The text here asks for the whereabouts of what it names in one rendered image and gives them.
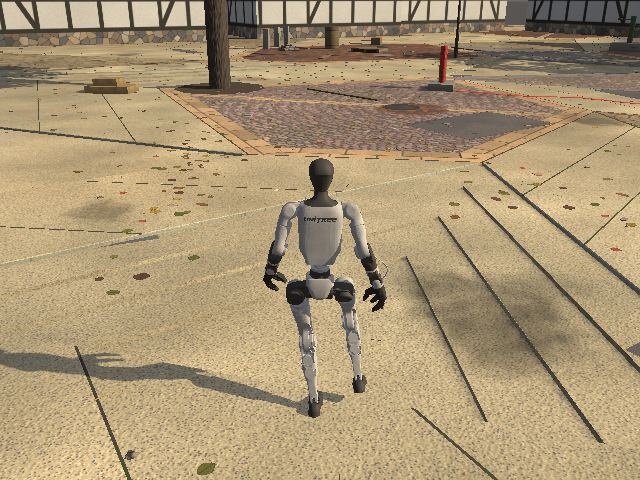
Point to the right robot forearm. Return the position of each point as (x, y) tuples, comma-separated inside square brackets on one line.
[(372, 271)]

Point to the left robot forearm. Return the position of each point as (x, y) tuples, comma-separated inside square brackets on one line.
[(272, 261)]

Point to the robot right hand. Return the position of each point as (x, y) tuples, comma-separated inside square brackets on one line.
[(380, 295)]

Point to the robot right upper arm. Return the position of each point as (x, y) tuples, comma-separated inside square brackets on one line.
[(352, 212)]

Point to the left robot foot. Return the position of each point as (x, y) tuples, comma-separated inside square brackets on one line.
[(314, 408)]

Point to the robot left hand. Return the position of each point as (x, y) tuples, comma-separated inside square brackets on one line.
[(279, 277)]

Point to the left robot thigh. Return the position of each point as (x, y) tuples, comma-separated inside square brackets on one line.
[(299, 304)]

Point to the robot left upper arm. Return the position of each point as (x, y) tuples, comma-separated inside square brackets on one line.
[(288, 212)]

